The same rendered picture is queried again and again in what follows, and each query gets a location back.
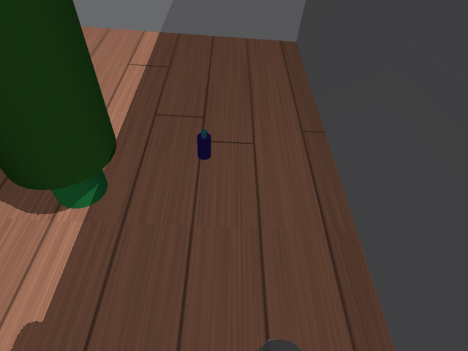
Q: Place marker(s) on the potted plant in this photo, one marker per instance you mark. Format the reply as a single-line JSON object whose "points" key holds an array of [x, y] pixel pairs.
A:
{"points": [[55, 131]]}

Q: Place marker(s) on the bottle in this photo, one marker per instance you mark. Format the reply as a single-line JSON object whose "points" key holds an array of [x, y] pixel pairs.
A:
{"points": [[204, 145]]}

